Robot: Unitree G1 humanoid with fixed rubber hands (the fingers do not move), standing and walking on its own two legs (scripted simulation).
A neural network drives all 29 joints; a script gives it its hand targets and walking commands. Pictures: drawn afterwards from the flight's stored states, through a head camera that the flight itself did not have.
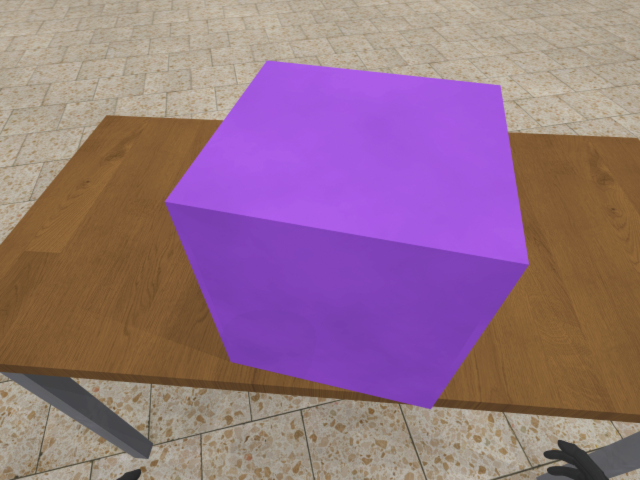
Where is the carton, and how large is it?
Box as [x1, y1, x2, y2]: [165, 60, 528, 408]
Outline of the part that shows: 267,60 165,200 169,213 231,361 430,408 528,265 500,86 492,84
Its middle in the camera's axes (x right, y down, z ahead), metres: +0.04 +0.00 +0.46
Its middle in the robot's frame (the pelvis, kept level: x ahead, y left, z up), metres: +0.38 +0.01 +0.12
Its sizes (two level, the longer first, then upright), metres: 0.263 0.248 0.294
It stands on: a table, 0.73 m high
